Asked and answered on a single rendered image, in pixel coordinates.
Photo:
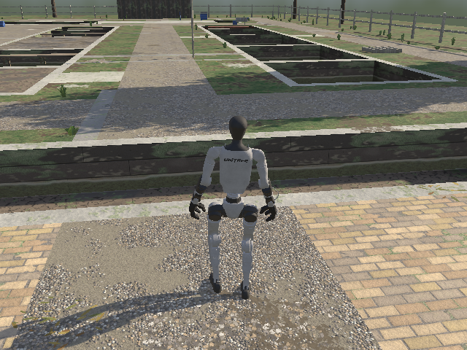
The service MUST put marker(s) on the robot left upper arm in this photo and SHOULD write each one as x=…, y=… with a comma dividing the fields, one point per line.
x=209, y=163

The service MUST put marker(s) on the robot right upper arm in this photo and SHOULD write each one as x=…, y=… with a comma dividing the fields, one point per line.
x=258, y=155

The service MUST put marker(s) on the robot right shin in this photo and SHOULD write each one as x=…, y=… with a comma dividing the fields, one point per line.
x=247, y=265

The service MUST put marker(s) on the robot right hand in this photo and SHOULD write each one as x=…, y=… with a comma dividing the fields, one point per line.
x=271, y=210

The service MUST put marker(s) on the left robot forearm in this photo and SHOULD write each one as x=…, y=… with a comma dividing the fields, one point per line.
x=198, y=193

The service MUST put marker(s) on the robot left hand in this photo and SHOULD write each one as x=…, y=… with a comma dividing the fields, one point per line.
x=193, y=208

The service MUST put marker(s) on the right robot forearm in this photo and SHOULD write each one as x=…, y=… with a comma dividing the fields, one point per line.
x=268, y=195

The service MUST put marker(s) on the robot torso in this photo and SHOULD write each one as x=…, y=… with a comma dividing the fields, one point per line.
x=235, y=172

